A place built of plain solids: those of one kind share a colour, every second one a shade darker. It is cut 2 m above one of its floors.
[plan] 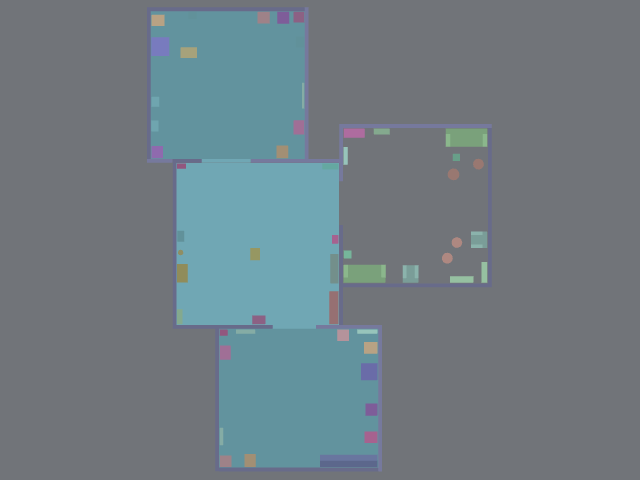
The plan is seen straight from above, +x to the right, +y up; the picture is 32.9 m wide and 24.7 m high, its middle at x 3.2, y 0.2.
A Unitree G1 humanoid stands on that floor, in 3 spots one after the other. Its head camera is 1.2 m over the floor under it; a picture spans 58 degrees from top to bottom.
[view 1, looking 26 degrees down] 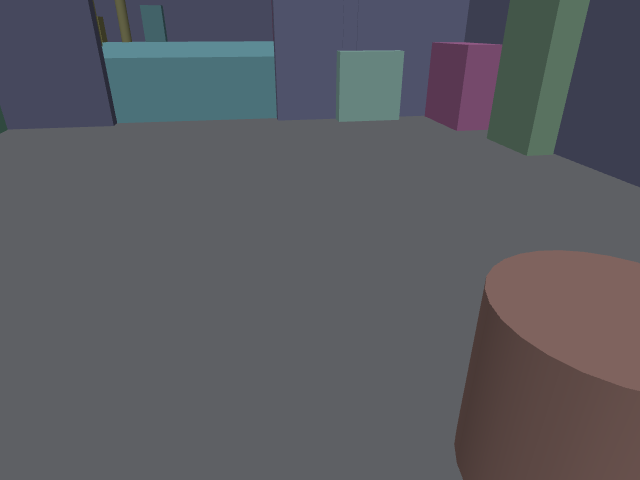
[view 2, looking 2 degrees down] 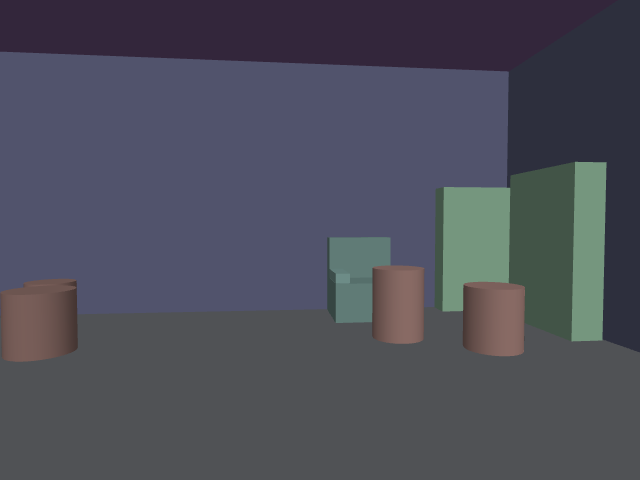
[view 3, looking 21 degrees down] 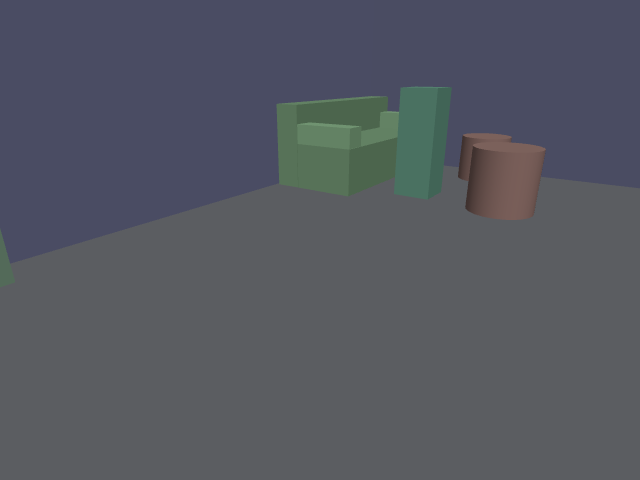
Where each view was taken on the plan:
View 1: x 10.81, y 2.71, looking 170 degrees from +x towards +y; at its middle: ground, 2.74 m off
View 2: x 5.76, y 1.38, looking -6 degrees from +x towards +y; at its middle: wall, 6.12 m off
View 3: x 5.90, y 2.71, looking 35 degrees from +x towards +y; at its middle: ground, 3.35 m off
